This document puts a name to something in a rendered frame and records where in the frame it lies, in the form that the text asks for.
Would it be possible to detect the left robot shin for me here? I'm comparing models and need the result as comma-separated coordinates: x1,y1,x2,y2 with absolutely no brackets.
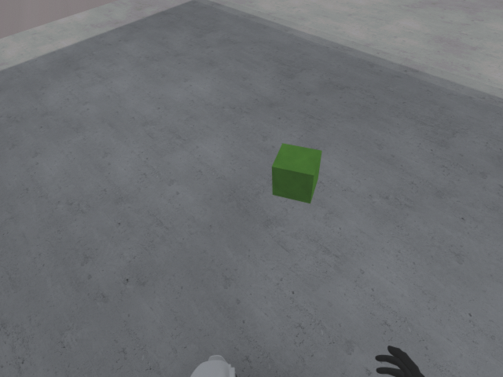
208,355,228,364

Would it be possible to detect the robot left thigh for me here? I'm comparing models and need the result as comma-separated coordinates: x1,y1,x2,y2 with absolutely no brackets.
190,360,236,377

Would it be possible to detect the robot right hand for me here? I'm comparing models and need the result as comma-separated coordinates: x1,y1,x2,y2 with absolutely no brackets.
375,346,425,377

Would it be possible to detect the carton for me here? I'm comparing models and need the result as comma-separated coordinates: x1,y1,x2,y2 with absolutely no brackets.
272,143,322,203

